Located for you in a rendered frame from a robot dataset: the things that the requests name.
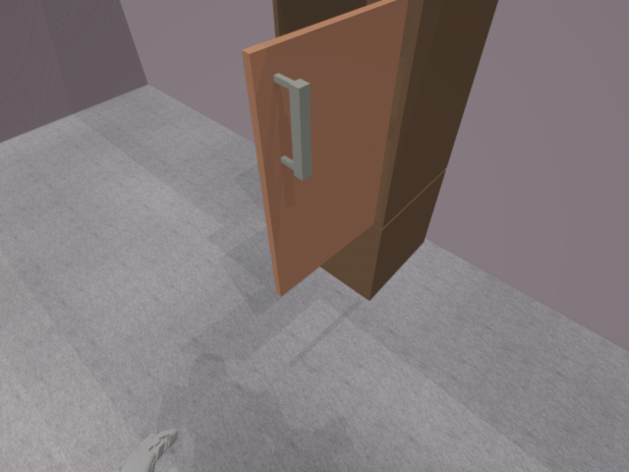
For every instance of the handle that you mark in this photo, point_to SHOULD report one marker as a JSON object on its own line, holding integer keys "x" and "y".
{"x": 300, "y": 110}

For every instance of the robot left hand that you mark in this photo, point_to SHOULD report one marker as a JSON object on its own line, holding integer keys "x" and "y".
{"x": 152, "y": 448}

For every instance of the cupboard door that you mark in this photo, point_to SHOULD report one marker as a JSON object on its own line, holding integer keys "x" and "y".
{"x": 351, "y": 62}

